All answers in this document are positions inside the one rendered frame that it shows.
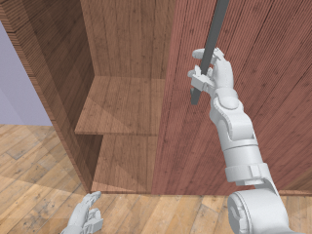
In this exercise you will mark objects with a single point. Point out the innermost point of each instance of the handle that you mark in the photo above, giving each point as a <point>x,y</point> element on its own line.
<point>219,14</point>

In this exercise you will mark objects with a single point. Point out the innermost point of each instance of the right robot hand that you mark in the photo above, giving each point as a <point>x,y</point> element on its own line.
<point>221,76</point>

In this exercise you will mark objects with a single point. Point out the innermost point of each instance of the left robot hand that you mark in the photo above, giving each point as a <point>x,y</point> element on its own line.
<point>89,220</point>

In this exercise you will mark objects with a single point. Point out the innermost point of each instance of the wardrobe door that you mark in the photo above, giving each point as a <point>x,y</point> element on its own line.
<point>269,46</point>
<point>303,182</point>

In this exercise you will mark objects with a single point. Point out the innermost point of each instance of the right robot upper arm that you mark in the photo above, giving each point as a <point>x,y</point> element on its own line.
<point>257,211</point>

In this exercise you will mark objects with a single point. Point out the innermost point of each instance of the right robot forearm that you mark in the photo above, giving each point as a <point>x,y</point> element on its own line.
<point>238,142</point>

